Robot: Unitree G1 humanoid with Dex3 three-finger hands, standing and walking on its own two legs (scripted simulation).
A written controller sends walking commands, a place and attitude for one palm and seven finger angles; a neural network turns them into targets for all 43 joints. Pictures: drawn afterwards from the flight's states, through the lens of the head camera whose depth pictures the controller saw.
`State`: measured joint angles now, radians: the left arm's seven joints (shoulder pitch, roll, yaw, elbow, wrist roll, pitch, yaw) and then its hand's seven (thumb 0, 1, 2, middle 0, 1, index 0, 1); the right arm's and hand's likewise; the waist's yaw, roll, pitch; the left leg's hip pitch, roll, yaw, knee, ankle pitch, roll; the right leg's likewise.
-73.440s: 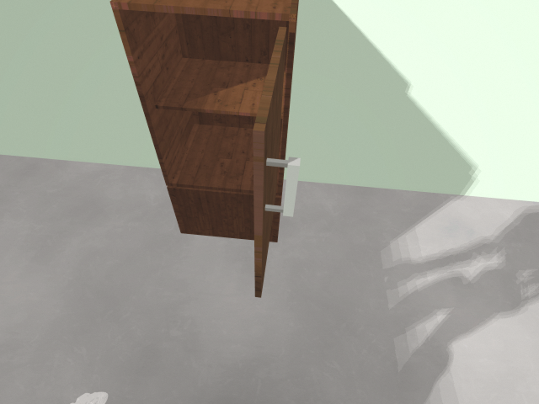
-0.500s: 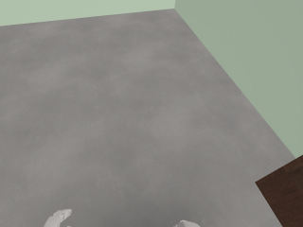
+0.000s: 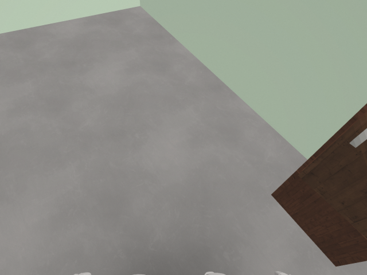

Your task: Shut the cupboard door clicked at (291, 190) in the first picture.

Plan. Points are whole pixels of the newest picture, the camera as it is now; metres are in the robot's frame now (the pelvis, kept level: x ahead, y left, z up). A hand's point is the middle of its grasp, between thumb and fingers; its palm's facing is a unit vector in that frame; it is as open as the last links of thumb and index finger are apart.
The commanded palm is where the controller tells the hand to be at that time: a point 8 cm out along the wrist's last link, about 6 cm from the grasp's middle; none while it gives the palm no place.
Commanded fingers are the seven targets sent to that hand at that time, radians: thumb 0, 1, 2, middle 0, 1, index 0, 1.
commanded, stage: turn to face it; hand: left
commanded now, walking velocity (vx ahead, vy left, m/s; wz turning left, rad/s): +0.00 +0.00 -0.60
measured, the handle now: out of the picture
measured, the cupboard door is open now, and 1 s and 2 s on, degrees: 3 3 3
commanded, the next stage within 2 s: take the last steps up to it in 1.38 s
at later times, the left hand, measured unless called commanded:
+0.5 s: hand (131, 257) +0.17 +0.13 -0.14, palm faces -0.28 -0.92 -0.27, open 7.4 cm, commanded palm none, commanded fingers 0.00 0.90 0.90 -0.20 -0.30 -0.20 -0.30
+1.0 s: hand (165, 216) +0.28 +0.06 -0.15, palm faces -0.56 -0.79 -0.25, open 7.4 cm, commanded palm none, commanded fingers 0.00 0.90 0.90 -0.20 -0.30 -0.20 -0.30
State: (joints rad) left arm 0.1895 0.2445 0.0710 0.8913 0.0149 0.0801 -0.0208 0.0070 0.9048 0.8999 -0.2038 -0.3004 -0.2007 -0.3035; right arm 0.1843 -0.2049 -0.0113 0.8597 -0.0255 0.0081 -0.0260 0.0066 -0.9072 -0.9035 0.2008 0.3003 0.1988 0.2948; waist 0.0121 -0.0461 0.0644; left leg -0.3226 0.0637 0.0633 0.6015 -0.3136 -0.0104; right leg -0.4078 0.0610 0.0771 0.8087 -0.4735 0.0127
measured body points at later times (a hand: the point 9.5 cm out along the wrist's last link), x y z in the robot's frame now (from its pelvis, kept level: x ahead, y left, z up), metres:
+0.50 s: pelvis +0.02 -0.04 +0.01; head +0.07 -0.07 +0.45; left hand +0.19 +0.18 -0.12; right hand +0.01 -0.32 -0.14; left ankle +0.04 +0.11 -0.66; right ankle -0.02 -0.13 -0.73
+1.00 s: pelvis +0.06 -0.06 +0.00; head +0.11 -0.09 +0.45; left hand +0.31 +0.10 -0.13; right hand -0.04 -0.30 -0.14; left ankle +0.10 +0.09 -0.73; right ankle -0.01 -0.15 -0.72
